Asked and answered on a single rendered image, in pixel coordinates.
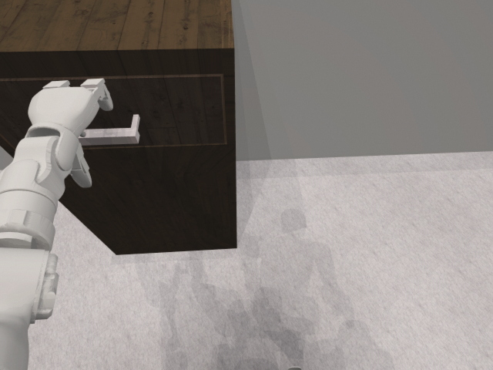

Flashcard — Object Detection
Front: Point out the robot left hand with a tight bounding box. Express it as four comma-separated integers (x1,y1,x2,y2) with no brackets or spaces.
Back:
28,79,113,188

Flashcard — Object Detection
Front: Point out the left robot upper arm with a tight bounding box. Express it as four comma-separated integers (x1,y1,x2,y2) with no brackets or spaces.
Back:
0,247,59,370

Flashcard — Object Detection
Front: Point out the left robot forearm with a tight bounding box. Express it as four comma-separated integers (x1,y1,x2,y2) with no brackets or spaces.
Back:
0,123,79,253

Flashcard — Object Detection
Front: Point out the cabinet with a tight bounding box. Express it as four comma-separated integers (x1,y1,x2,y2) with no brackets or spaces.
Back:
0,0,237,255

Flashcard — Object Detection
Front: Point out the handle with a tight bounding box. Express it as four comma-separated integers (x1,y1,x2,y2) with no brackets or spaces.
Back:
78,114,140,146

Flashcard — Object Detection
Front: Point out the drawer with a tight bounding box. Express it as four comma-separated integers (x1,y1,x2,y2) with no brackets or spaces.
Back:
0,74,225,148

